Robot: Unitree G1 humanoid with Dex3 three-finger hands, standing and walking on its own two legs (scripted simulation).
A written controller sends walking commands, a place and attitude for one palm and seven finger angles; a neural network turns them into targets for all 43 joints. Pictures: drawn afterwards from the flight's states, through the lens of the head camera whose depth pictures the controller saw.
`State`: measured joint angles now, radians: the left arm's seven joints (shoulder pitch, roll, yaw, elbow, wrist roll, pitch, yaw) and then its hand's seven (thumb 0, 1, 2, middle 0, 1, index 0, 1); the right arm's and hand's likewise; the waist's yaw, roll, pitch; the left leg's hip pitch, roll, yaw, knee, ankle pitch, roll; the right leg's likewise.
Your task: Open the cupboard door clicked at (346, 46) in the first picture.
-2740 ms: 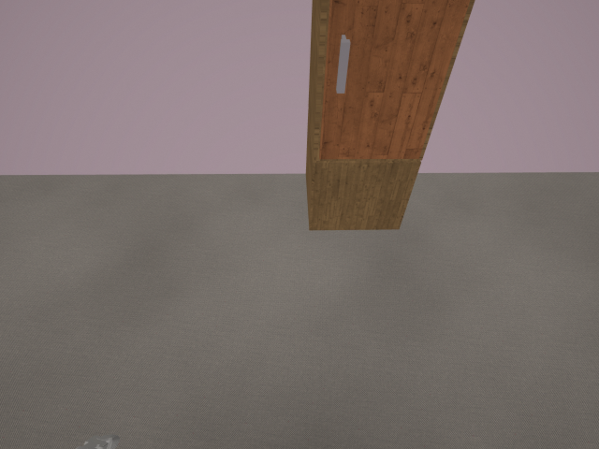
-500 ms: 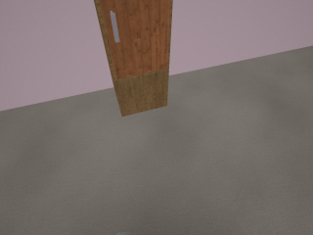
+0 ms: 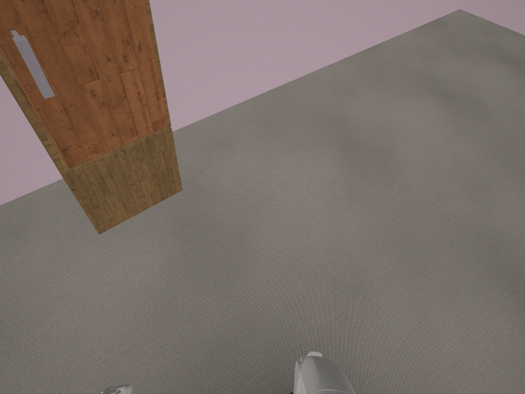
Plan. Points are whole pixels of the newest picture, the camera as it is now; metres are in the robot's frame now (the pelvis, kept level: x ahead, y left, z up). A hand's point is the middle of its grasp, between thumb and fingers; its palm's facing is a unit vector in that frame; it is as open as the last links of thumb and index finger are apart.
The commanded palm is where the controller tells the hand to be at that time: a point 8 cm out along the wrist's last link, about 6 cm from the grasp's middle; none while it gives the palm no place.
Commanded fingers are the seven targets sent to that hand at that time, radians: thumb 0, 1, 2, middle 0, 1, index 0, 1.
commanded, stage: walk to a spot facing it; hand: left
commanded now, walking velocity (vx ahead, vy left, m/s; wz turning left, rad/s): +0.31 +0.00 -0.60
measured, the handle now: (32, 64) +0.79 +0.60 +0.02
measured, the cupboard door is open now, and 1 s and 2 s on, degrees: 0 0 0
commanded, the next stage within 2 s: turn to face it in 0.88 s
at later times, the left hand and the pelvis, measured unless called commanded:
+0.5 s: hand (181, 301) +0.30 +0.16 -0.17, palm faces -0.18 -0.96 -0.23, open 7.3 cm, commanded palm none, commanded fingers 0.00 0.90 0.90 -0.20 -0.30 -0.20 -0.30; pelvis +0.21 -0.03 +0.00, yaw -14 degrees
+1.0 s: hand (231, 209) +0.54 +0.09 -0.17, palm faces -0.53 -0.82 -0.21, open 7.4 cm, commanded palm none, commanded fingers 0.00 0.90 0.90 -0.20 -0.30 -0.20 -0.30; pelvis +0.35 -0.03 +0.00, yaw -35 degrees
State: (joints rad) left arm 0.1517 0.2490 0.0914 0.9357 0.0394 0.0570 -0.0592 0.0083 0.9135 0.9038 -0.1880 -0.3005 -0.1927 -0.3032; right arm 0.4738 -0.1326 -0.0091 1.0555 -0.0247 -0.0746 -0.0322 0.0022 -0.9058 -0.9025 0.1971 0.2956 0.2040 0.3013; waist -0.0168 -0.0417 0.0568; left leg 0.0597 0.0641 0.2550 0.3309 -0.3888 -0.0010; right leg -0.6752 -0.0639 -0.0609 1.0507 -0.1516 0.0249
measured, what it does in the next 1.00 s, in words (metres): walks ahead, turning right: right foot, then left foot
